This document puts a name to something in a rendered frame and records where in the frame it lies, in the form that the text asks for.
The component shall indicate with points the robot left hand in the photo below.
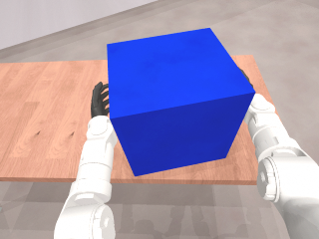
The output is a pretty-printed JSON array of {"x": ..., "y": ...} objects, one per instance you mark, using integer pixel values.
[{"x": 98, "y": 105}]

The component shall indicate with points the robot right forearm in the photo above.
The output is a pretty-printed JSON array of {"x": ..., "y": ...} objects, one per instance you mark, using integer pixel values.
[{"x": 267, "y": 132}]

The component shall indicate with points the carton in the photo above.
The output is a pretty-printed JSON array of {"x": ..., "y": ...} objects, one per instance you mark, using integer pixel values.
[{"x": 175, "y": 100}]

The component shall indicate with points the table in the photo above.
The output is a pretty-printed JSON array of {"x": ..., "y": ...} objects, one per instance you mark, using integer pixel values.
[{"x": 45, "y": 108}]

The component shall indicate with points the left robot upper arm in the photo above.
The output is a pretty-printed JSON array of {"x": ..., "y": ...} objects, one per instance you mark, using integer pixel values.
[{"x": 90, "y": 221}]

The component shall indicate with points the right robot upper arm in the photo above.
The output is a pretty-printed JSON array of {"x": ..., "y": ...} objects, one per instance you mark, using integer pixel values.
[{"x": 291, "y": 183}]

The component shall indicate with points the robot left forearm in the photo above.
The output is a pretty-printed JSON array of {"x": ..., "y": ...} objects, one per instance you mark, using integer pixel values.
[{"x": 93, "y": 181}]

